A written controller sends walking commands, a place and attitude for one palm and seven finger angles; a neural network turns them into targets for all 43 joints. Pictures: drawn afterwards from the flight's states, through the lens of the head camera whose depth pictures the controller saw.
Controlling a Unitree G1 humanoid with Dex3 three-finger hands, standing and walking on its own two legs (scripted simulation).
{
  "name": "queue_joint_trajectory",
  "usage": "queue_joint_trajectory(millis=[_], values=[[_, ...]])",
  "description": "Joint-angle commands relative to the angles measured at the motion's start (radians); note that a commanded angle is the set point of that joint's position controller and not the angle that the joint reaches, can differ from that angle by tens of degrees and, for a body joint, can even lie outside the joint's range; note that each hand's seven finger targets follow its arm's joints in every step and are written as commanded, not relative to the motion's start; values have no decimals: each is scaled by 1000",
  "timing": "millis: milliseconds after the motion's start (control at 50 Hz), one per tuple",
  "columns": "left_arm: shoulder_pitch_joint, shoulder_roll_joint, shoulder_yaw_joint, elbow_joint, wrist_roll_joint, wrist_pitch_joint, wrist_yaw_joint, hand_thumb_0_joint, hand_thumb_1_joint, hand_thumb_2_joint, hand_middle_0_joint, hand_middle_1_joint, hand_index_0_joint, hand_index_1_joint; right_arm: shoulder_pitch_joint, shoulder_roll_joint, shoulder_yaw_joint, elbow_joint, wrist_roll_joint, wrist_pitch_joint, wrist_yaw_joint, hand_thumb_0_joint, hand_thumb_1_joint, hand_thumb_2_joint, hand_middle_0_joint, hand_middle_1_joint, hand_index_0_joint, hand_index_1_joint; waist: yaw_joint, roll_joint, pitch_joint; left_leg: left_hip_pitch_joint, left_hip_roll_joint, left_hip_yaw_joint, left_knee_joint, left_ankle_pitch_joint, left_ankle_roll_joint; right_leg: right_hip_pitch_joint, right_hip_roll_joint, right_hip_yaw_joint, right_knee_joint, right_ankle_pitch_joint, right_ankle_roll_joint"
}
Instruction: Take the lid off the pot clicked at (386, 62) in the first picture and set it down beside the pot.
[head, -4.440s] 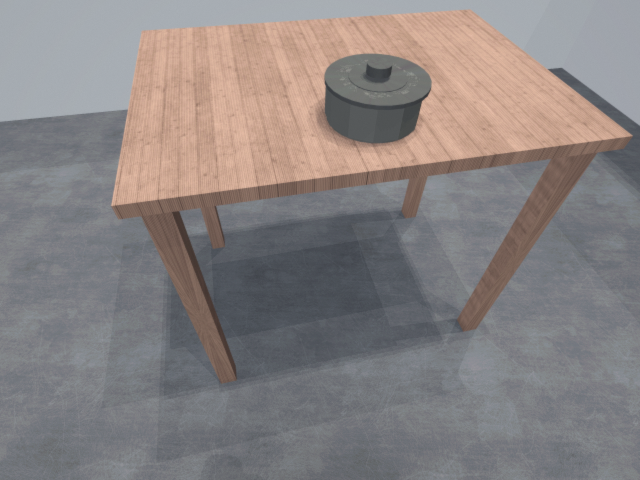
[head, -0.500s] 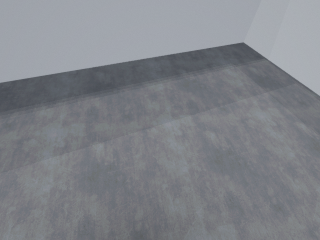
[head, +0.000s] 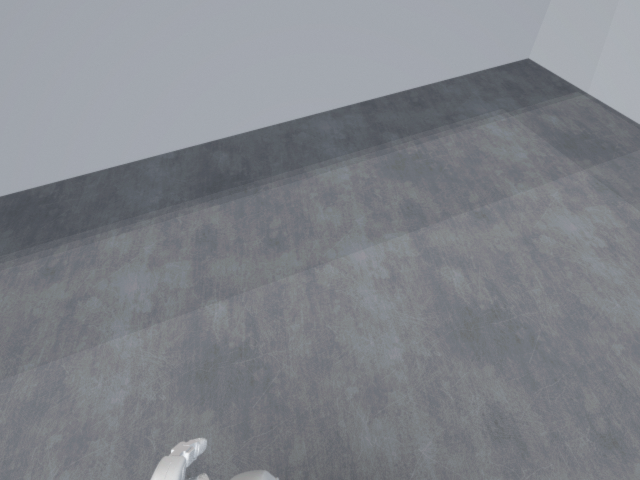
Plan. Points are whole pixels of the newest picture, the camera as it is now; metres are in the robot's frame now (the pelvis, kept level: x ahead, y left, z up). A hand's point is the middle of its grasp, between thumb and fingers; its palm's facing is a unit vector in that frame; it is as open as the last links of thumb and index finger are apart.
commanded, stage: turn to face it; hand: left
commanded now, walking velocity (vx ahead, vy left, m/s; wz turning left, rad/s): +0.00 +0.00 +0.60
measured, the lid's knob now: out of the picture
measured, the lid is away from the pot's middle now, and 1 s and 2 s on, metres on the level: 0.00 0.00 0.00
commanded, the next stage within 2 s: none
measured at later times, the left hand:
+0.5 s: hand out of the picture -0.01 +0.27 -0.17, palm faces +0.33 -0.90 -0.29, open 7.3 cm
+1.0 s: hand out of the picture -0.06 +0.16 -0.16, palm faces +0.59 -0.76 -0.25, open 7.4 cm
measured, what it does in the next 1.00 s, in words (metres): steps on the spot, turning left: left foot, then right foot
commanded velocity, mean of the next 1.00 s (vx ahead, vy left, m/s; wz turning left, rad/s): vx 0.00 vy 0.00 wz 0.60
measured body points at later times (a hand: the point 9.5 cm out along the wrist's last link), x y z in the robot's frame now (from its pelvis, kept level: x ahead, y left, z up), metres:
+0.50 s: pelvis +0.00 +0.03 +0.00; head +0.04 +0.05 +0.45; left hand -0.02 +0.31 -0.14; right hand +0.17 -0.20 -0.13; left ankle +0.02 +0.14 -0.74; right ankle +0.03 -0.12 -0.67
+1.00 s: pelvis +0.02 -0.02 +0.00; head +0.07 +0.00 +0.45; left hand -0.09 +0.20 -0.14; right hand +0.26 -0.17 -0.15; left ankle -0.05 +0.10 -0.69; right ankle +0.05 -0.12 -0.74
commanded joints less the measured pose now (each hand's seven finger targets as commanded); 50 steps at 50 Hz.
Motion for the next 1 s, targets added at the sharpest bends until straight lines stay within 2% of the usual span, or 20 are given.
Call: queue_joint_trajectory(millis=[0, 120, 180, 200, 220, 240, 260, 300, 340, 500, 560, 600, 620, 640, 660, 700, 740, 780, 840, 980], values=[[104, 180, 46, -36, 7, 4, 21, 0, 900, 900, -200, -300, -200, -300, -22, -68, -29, -104, -8, -12, 7, 0, -900, -900, 200, 300, 200, 300, 62, -195, -58, -98, 50, -7, 26, 51, -18, 100, -284, 119, -214, 339, -96], [110, 239, 72, -57, 19, 23, 13, 0, 900, 900, -200, -300, -200, -300, -136, -80, -36, -189, -7, -16, 21, 0, -900, -900, 200, 300, 200, 300, 86, -225, -20, 18, 29, 60, -260, 70, -6, 23, -316, 80, -157, 197, -90], [108, 255, 77, -71, 9, 37, 0, 0, 900, 900, -200, -300, -200, -300, -106, -126, -47, -212, -11, -24, 22, 0, -900, -900, 200, 300, 200, 300, 54, -172, -58, 178, -6, 91, -469, 221, 5, -34, -282, 17, -27, 103, -29], [107, 243, 74, -79, 3, 45, -5, 0, 900, 900, -200, -300, -200, -300, -61, -176, -58, -208, -11, -30, 22, 0, -900, -900, 200, 300, 200, 300, 24, -60, -84, 277, 22, 28, -583, 287, 19, -95, -247, -7, 100, 27, 12], [106, 187, 70, -113, -3, 50, -14, 0, 900, 900, -200, -300, -200, -300, -14, -291, -87, -214, -17, -38, 16, 0, -900, -900, 200, 300, 200, 300, -6, 248, -104, 360, 250, -346, -714, 435, 127, -297, -115, -36, 336, -257, 95], [7, 169, 52, -162, 4, 50, -15, 0, 900, 900, -200, -300, -200, -300, 35, -364, -101, -210, -18, -39, 6, 0, -900, -900, 200, 300, 200, 300, -51, 307, -98, 336, 388, -538, -807, 505, 234, -387, -38, 77, 546, -423, 118], [-8, 190, 58, -173, 9, 52, -20, 0, 900, 900, -200, -300, -200, -300, 11, -374, -97, -206, -22, -39, 2, 0, -900, -900, 200, 300, 200, 300, -25, 177, -86, 279, 402, -516, -820, 385, 270, -391, -56, 175, 643, -348, 100], [31, 202, 71, -130, 13, 58, -23, 0, 900, 900, -200, -300, -200, -300, -140, -321, -77, -248, -19, -44, -8, 0, -900, -900, 200, 300, 200, 300, 35, 186, -80, 200, 264, -429, -823, 225, 202, -384, -46, 220, 687, -181, 103], [109, 222, 71, -92, 15, 60, -30, 0, 900, 900, -200, -300, -200, -300, -225, -291, -60, -281, -11, -51, -10, 0, -900, -900, 200, 300, 200, 300, 78, 139, -99, 186, 184, -315, -818, 220, 166, -330, -36, 224, 669, -70, 115], [96, 215, 55, -113, -1, 56, -14, 0, 900, 900, -200, -300, -200, -300, -179, -321, -75, -266, -13, -33, -6, 0, -900, -900, 200, 300, 200, 300, 42, 91, -107, 247, 177, -410, -784, 291, 223, -223, 26, 212, 335, -182, 118], [162, 210, 53, -104, -8, 45, -9, 0, 900, 900, -200, -300, -200, -300, -215, -320, -78, -275, -13, -24, -3, 0, -900, -900, 200, 300, 200, 300, 64, 138, -129, 193, 149, -427, -732, 393, 208, -76, 65, 197, 165, -165, 102], [248, 232, 62, -86, -9, 33, -5, 0, 900, 900, -200, -300, -200, -300, -263, -301, -76, -290, -4, -18, -1, 0, -900, -900, 200, 300, 200, 300, 113, 81, -133, 65, 81, -397, -649, 333, 152, 112, 62, 183, -76, -18, 93], [281, 298, 76, -87, 5, 23, 3, 0, 900, 900, -200, -300, -200, -300, -263, -237, -70, -302, 6, -14, 4, 0, -900, -900, 200, 300, 200, 300, 131, -114, -116, -104, -27, -295, -462, 172, 80, 219, -112, 361, -272, -108, 40], [256, 398, 89, -110, 16, 20, 8, 0, 900, 900, -200, -300, -200, -300, -272, -178, -57, -332, 4, -16, 9, 0, -900, -900, 200, 300, 200, 300, 137, -393, -80, -246, -152, -115, -192, -59, 0, 199, -376, 649, -356, -85, -79], [210, 369, 79, -122, 8, 22, 14, 0, 900, 900, -200, -300, -200, -300, -289, -239, -69, -325, -9, -14, 13, 0, -900, -900, 200, 300, 200, 300, 119, -256, -49, -200, -82, -177, -15, -64, 22, 68, -396, 576, -326, -51, -108], [104, 281, 59, -141, 2, 10, 12, 0, 900, 900, -200, -300, -200, -300, -238, -220, -70, -273, -16, -1, 24, 0, -900, -900, 200, 300, 200, 300, 54, -227, -10, -191, -52, -163, 113, 62, 11, 39, -265, 397, -268, 88, -71], [103, 239, 47, -141, 2, 5, 10, 0, 900, 900, -200, -300, -200, -300, -209, -204, -63, -251, -12, -2, 31, 0, -900, -900, 200, 300, 200, 300, 48, -220, -23, -193, -42, -113, 121, 106, -11, 121, -213, 256, -190, 354, -69], [184, 247, 47, -122, 6, 2, 11, 0, 900, 900, -200, -300, -200, -300, -256, -181, -50, -260, -9, -3, 32, 0, -900, -900, 200, 300, 200, 300, 88, -221, -47, -194, -41, -76, 51, 87, -24, 223, -215, 219, -146, 523, -79], [259, 266, 52, -93, 10, 8, 10, 0, 900, 900, -200, -300, -200, -300, -329, -165, -42, -276, -6, 1, 33, 0, -900, -900, 200, 300, 200, 300, 127, -210, -46, -172, -41, -42, -39, 74, -26, 269, -237, 196, -132, 577, -89], [251, 302, 71, -94, 15, 23, 5, 0, 900, 900, -200, -300, -200, -300, -357, -157, -25, -290, 1, -14, 32, 0, -900, -900, 200, 300, 200, 300, 136, -262, -75, 8, -49, 35, -342, 67, 8, 245, -275, 141, -68, 613, -88]])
